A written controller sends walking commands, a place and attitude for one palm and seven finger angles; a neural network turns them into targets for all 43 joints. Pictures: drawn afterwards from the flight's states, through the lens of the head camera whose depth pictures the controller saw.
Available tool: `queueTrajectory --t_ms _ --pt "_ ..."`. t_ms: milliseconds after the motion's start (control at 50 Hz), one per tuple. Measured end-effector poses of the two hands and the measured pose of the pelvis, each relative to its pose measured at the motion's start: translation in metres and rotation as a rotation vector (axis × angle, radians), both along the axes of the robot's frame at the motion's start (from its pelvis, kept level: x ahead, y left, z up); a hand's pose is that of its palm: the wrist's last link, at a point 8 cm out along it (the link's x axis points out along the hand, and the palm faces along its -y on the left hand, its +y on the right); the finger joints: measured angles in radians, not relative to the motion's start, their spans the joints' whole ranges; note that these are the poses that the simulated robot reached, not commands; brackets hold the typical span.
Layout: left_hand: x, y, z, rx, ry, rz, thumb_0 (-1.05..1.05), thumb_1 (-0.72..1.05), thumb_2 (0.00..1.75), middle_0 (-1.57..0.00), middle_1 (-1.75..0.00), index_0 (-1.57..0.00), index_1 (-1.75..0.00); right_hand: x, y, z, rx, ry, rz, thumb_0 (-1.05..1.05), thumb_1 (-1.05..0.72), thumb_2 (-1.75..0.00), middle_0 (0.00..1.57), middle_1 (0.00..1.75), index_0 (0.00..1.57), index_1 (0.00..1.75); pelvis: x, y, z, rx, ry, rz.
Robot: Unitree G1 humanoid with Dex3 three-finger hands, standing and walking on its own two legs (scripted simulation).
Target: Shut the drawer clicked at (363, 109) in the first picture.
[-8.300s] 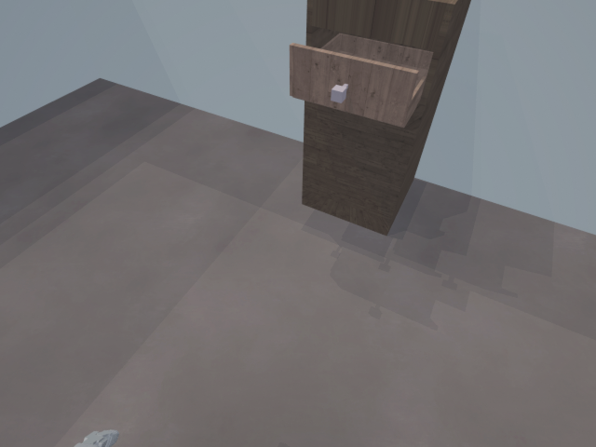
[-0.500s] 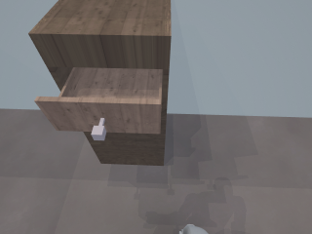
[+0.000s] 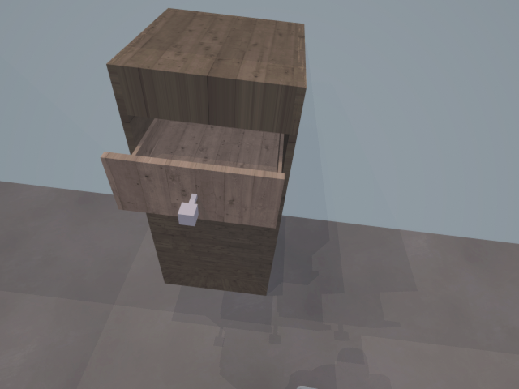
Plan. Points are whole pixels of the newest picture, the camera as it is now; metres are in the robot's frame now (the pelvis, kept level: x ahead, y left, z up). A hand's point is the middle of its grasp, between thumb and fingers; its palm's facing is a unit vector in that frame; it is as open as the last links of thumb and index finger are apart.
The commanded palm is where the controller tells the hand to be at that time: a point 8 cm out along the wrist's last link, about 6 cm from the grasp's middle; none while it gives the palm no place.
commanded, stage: come to a stop and stand still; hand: left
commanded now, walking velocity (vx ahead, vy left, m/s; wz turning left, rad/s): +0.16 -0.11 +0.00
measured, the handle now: (190, 208) +0.49 +0.18 -0.04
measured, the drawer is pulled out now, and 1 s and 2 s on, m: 0.16 0.16 0.16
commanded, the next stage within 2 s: look again from close up in 1.04 s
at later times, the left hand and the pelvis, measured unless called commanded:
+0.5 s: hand out of the picture -0.02 +0.11 -0.18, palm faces +0.05 -0.99 -0.15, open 7.3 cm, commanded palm none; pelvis +0.00 -0.04 +0.00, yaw +0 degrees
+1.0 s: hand out of the picture +0.00 +0.10 -0.18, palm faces +0.03 -0.99 -0.16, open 7.4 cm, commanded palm none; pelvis +0.03 -0.05 +0.00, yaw -1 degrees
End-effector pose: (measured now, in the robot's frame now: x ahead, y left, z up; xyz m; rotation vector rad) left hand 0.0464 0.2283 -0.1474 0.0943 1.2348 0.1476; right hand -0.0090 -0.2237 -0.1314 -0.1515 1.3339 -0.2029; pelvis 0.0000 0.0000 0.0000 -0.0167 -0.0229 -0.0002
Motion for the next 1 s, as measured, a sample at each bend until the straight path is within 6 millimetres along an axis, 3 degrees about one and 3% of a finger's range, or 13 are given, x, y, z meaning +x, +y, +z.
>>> queueTrajectory --t_ms 120,180,240,320,380,520,620,680,820,1000 --pt "-0.056 0.004 0.004 -0.001 0.109 0.022 0.00 0.91 0.90 -0.20 -0.30 -0.19 -0.30 -0.030 0.014 0.001 0.032 0.054 -0.005 0.00 -0.91 -0.90 0.20 0.30 0.20 0.30 -0.007 0.003 0.006 -0.002 0.033 -0.002" --pt "-0.074 -0.001 0.004 0.001 0.179 0.002 0.01 0.91 0.90 -0.20 -0.30 -0.19 -0.30 -0.042 0.017 -0.001 0.049 0.065 -0.030 0.00 -0.91 -0.90 0.20 0.30 0.20 0.30 -0.011 0.000 0.006 0.010 0.045 -0.008" --pt "-0.077 -0.011 0.005 0.004 0.209 -0.026 0.01 0.91 0.90 -0.20 -0.30 -0.19 -0.30 -0.057 0.016 -0.005 0.070 0.092 -0.052 0.00 -0.91 -0.90 0.20 0.30 0.20 0.30 -0.014 -0.007 0.004 0.021 0.051 -0.012" --pt "-0.066 -0.030 0.003 0.021 0.171 -0.042 0.01 0.92 0.90 -0.20 -0.30 -0.19 -0.30 -0.075 0.007 -0.016 0.105 0.149 -0.071 0.00 -0.91 -0.90 0.20 0.30 0.20 0.30 -0.016 -0.020 -0.002 0.045 0.052 -0.012" --pt "-0.064 -0.042 0.003 0.038 0.145 -0.020 0.02 0.94 0.90 -0.20 -0.30 -0.19 -0.30 -0.079 -0.003 -0.024 0.120 0.192 -0.062 0.00 -0.91 -0.90 0.20 0.30 0.20 0.30 -0.015 -0.030 -0.005 0.037 0.032 -0.007" --pt "-0.069 -0.071 -0.004 -0.023 0.154 0.005 0.01 0.93 0.90 -0.20 -0.30 -0.19 -0.30 -0.039 -0.025 -0.020 0.078 0.135 -0.030 0.00 -0.91 -0.90 0.20 0.30 0.20 0.30 -0.002 -0.042 -0.004 0.011 0.009 -0.005" --pt "-0.071 -0.090 -0.013 -0.076 0.198 0.006 0.01 0.92 0.90 -0.20 -0.30 -0.19 -0.30 -0.004 -0.029 -0.016 0.046 0.070 -0.007 0.00 -0.92 -0.90 0.19 0.30 0.20 0.30 0.007 -0.045 -0.005 0.017 0.001 -0.014" --pt "-0.069 -0.096 -0.011 -0.090 0.210 0.011 0.01 0.92 0.90 -0.20 -0.30 -0.19 -0.30 0.006 -0.034 -0.015 0.028 0.067 0.003 0.01 -0.94 -0.90 0.19 0.30 0.20 0.30 0.011 -0.045 -0.003 0.021 0.003 -0.018" --pt "-0.065 -0.093 -0.005 -0.064 0.231 0.006 0.00 0.91 0.90 -0.20 -0.30 -0.20 -0.30 0.020 -0.040 -0.015 0.027 0.066 0.006 0.01 -0.94 -0.90 0.19 0.30 0.20 0.30 0.018 -0.047 -0.001 0.029 0.008 -0.020" --pt "-0.054 -0.076 0.001 0.002 0.217 0.003 0.00 0.91 0.90 -0.20 -0.30 -0.19 -0.30 0.023 -0.041 -0.018 0.047 0.081 0.005 0.01 -0.94 -0.90 0.20 0.30 0.20 0.30 0.025 -0.051 0.000 0.035 0.006 -0.020"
